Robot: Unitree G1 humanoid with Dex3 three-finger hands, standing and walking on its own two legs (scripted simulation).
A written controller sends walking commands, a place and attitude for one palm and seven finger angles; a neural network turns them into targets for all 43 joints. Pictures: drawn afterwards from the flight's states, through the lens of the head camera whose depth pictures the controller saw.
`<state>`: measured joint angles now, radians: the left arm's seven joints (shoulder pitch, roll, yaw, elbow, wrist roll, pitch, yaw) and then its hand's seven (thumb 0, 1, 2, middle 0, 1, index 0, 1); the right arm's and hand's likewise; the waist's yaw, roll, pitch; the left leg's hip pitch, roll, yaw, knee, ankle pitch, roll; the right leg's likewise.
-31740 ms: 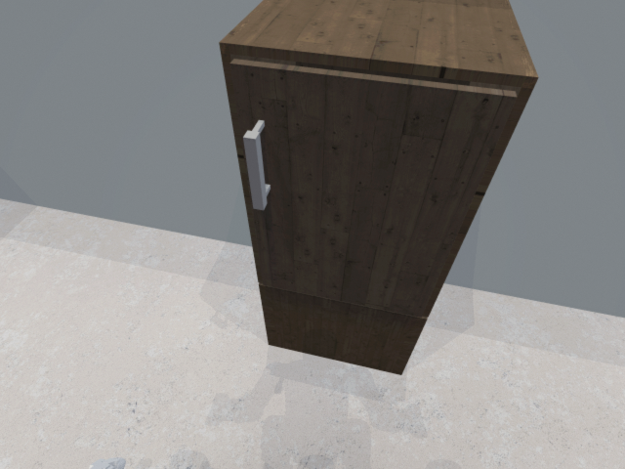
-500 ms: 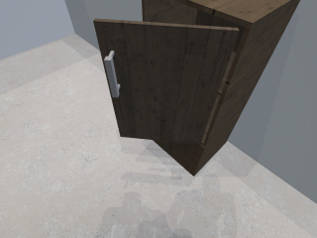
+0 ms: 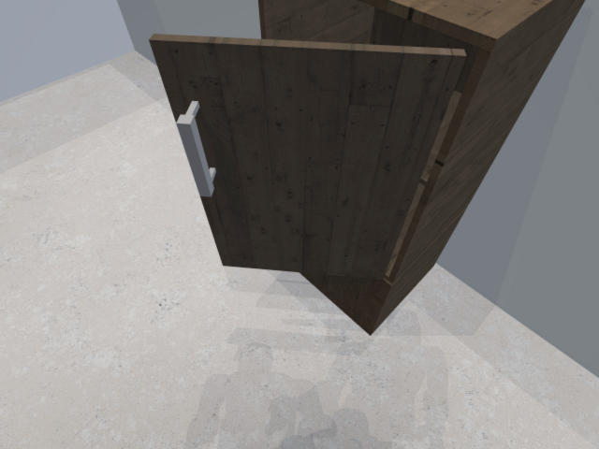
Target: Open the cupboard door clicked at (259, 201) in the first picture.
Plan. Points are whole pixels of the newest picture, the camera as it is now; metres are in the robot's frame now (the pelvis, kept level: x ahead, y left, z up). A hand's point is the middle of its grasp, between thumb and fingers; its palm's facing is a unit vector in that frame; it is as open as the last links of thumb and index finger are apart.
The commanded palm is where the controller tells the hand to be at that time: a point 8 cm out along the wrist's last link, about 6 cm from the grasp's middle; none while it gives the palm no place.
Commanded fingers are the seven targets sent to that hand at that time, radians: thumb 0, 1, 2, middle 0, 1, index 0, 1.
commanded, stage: come to a stop and stand still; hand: left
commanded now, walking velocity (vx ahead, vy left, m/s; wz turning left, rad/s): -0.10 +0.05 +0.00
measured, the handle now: (200, 151) +0.54 +0.20 +0.07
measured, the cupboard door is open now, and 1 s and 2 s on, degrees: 40 40 40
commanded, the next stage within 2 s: look again from close up in 0.84 s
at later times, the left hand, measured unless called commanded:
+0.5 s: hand out of the picture +0.03 +0.23 -0.15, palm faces +0.02 -0.96 -0.29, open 7.4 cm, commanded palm none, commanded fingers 0.00 0.90 0.90 -0.20 -0.30 -0.20 -0.30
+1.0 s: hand out of the picture -0.04 +0.23 -0.15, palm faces -0.01 -0.95 -0.30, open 7.4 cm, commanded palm none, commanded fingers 0.00 0.90 0.90 -0.20 -0.30 -0.20 -0.30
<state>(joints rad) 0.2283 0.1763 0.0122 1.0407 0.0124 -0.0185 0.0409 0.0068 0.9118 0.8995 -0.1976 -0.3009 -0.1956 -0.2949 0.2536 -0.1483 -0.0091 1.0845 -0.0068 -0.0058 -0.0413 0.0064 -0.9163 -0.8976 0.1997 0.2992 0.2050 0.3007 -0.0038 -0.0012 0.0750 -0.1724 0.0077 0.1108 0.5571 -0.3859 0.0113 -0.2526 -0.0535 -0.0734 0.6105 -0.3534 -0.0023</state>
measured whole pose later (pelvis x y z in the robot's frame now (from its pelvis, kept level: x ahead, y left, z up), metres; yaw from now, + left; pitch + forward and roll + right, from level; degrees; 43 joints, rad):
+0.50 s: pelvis -0.05 +0.01 +0.00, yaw +1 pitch -2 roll +0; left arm 0.22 0.26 0.01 0.92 0.02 0.02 0.02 0.01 0.91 0.90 -0.20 -0.30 -0.20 -0.30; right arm 0.17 -0.27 -0.04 0.92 -0.03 0.00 -0.01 0.01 -0.91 -0.90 0.20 0.30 0.20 0.30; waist 0.00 0.01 0.03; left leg -0.20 0.00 0.10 0.56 -0.32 0.04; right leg -0.26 -0.06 -0.07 0.57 -0.27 0.01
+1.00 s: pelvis -0.07 +0.00 +0.01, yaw +1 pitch -2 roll +0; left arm 0.22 0.29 -0.02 1.07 0.01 -0.01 0.01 0.01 0.91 0.90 -0.20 -0.30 -0.20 -0.30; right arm 0.22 -0.31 -0.01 1.10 -0.02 0.00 0.01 0.01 -0.91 -0.90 0.20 0.30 0.20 0.30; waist -0.01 0.00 0.02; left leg -0.17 -0.01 0.09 0.40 -0.20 0.03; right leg -0.22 -0.05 -0.09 0.42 -0.15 0.00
